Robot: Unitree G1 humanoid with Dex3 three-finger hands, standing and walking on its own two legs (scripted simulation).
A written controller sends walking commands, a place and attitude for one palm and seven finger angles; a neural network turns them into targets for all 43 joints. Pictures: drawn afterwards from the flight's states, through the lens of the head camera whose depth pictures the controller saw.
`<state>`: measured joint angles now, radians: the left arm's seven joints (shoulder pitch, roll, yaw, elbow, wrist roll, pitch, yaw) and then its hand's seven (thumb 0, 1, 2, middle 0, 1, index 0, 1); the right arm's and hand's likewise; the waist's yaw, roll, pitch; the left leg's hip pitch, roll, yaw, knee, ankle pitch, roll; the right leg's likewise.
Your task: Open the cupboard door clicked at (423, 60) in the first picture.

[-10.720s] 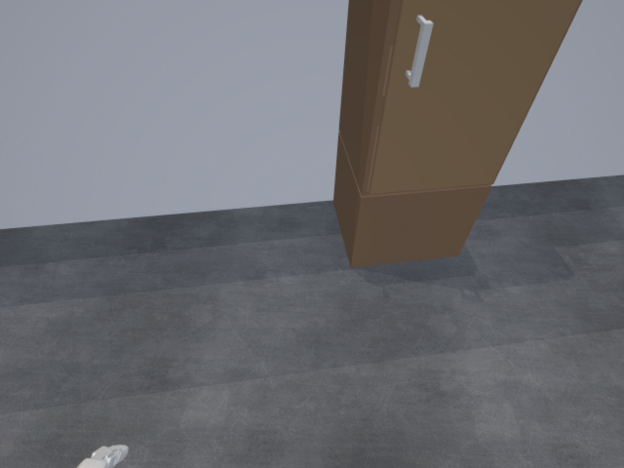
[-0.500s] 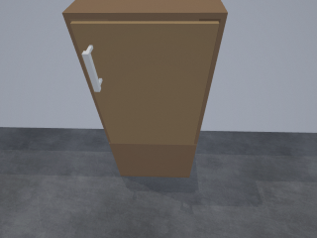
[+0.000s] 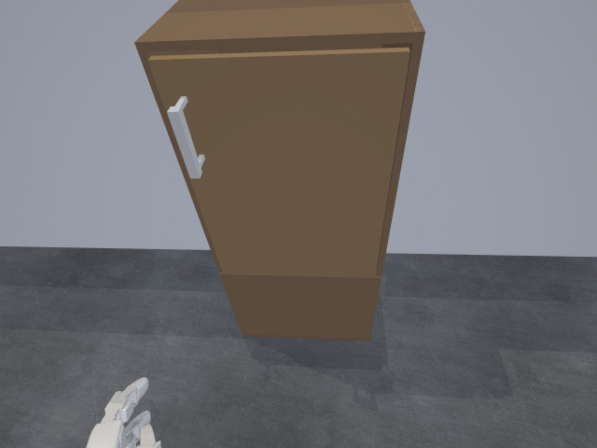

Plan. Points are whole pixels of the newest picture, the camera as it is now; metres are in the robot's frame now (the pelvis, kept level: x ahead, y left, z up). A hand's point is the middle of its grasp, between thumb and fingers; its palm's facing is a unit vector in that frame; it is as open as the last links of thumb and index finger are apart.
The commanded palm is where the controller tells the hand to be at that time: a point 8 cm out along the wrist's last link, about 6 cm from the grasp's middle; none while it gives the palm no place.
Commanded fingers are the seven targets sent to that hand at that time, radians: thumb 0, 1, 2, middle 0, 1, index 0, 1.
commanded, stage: raise the hand with hooked fingers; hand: left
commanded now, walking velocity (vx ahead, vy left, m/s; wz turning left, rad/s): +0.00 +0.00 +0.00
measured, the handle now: (189, 138) +0.61 +0.23 +0.12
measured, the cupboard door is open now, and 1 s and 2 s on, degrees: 0 0 0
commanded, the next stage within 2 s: move the hooked fingers beside the handle in 1.92 s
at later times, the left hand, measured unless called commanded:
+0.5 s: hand (154, 389) +0.19 +0.19 +0.03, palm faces -0.01 -0.99 -0.10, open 10.2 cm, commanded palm +0.17 +0.26 +0.02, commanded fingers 0.00 0.08 0.55 -0.26 -0.82 -0.26 -0.82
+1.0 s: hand (115, 326) +0.25 +0.25 +0.07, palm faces -0.02 -1.00 -0.08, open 13.1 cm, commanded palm +0.23 +0.31 +0.08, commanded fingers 0.00 -0.50 0.30 -0.30 -1.20 -0.30 -1.20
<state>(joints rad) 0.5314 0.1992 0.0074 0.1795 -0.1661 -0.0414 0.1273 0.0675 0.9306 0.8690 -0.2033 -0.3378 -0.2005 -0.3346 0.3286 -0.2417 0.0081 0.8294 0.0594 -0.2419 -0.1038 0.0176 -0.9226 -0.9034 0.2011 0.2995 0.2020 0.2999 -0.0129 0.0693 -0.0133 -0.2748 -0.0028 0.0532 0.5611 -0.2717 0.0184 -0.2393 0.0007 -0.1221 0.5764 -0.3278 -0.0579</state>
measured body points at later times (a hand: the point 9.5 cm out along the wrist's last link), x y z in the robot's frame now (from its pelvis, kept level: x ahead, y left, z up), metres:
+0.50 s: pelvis -0.02 +0.00 -0.05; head +0.02 +0.01 +0.39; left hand +0.19 +0.25 +0.04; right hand +0.18 -0.22 -0.12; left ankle +0.02 +0.11 -0.73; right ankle -0.01 -0.08 -0.73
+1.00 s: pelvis +0.00 +0.03 -0.02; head +0.02 +0.03 +0.43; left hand +0.25 +0.30 +0.08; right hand +0.16 -0.22 -0.09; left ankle +0.02 +0.11 -0.73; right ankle -0.01 -0.08 -0.73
